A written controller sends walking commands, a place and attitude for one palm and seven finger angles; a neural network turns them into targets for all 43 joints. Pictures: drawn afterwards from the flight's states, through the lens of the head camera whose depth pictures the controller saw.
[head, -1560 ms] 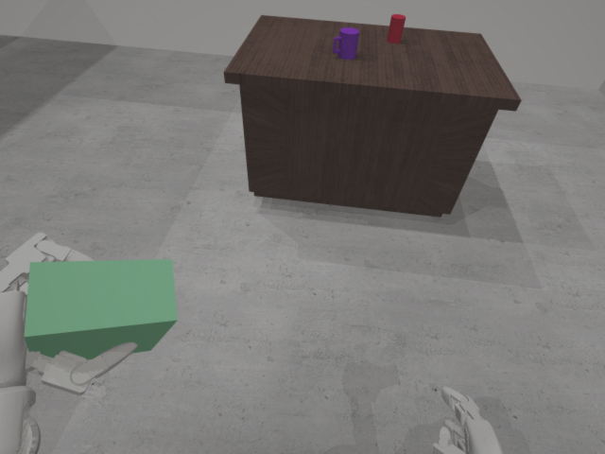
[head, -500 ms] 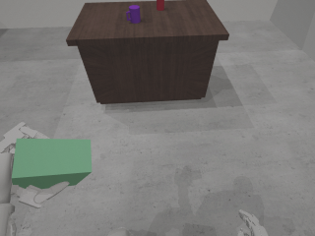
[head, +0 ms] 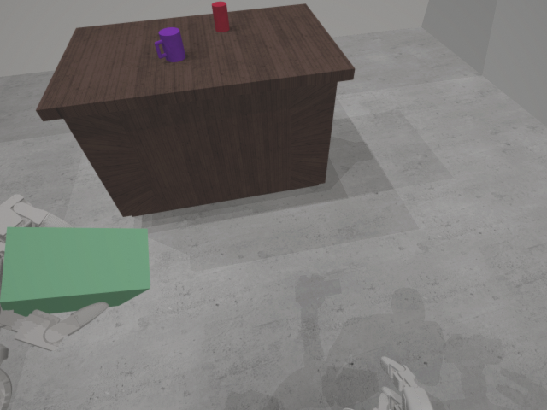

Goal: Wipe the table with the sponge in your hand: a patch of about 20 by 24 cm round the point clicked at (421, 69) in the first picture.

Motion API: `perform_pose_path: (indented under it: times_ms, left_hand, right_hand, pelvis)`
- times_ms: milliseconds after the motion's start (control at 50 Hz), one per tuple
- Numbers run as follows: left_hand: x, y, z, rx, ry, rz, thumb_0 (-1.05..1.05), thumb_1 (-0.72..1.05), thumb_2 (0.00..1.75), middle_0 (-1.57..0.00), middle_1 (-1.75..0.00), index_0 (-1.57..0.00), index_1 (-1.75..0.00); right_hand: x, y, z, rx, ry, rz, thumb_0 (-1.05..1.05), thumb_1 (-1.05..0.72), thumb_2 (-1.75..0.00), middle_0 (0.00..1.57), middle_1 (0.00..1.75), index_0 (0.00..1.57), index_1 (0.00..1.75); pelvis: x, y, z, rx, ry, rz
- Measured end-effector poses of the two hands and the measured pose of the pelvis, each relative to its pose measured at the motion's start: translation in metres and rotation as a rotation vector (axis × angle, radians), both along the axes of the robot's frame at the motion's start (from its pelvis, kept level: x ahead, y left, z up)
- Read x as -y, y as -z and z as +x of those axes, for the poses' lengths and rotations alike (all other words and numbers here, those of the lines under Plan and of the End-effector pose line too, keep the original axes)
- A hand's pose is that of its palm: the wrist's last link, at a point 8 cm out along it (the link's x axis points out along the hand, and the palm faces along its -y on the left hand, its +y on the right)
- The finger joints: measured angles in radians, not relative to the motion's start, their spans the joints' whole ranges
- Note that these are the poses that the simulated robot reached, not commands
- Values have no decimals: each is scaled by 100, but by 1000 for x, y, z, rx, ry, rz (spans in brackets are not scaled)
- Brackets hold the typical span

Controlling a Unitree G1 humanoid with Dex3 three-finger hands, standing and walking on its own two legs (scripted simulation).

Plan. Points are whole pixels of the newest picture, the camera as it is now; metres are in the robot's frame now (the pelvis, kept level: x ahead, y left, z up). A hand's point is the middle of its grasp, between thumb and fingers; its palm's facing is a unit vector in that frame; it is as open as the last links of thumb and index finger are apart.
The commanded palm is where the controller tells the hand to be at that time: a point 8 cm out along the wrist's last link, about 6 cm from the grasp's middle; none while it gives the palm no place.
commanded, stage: walk to a spot facing it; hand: left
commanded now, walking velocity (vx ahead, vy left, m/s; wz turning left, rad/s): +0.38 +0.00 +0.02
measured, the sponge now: (94, 273) +0.23 +0.21 +0.17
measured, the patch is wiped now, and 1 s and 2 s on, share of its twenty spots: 0.00 0.00 0.00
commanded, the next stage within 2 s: turn to face it in 1.20 s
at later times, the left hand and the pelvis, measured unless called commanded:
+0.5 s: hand (121, 162) +0.38 +0.23 +0.18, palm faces +0.47 -0.79 -0.40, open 10.4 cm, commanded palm +0.34 +0.26 +0.19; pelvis +0.18 -0.02 -0.01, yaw +1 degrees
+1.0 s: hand (191, 122) +0.51 +0.17 +0.16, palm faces +0.49 -0.75 -0.44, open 10.4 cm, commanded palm +0.43 +0.21 +0.19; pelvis +0.31 -0.09 +0.00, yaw +8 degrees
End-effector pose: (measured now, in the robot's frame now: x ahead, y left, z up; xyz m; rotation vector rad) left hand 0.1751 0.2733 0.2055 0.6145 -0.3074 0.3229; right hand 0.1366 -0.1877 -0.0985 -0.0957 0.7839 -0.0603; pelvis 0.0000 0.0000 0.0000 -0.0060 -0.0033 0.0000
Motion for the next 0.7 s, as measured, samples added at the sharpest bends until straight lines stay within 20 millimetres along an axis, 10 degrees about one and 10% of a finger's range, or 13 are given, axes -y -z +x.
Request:
perform_pose_path:
  times_ms: [120, 320, 540, 700]
  left_hand:
    - [27, 25, 48, -37, -38, -48, -1, -50, 99, -70, -135, -70, -135]
    - [50, -8, 105, -10, 54, 11, -1, -50, 99, -70, -135, -71, -135]
    - [3, 21, 184, 107, -56, -119, -1, -50, 99, -70, -135, -71, -135]
    - [30, -5, 220, 97, 16, -87, -1, -50, 99, -70, -135, -71, -135]
  right_hand:
    - [55, 29, 41, -91, 2, -48, 1, -90, -90, 21, 30, 21, 30]
    - [112, -18, 111, -73, 60, -181, 1, -91, -90, 20, 30, 20, 30]
    - [70, -18, 212, 36, 53, -172, 1, -91, -90, 20, 30, 20, 30]
    - [22, -26, 259, 58, -57, -24, 1, -90, -90, 20, 30, 21, 30]
  pelvis:
    - [26, 14, 35, 18, -5, 16]
    - [39, -8, 102, -11, -19, 34]
    - [17, 12, 189, 26, -20, 39]
    - [32, -5, 226, 16, -39, -5]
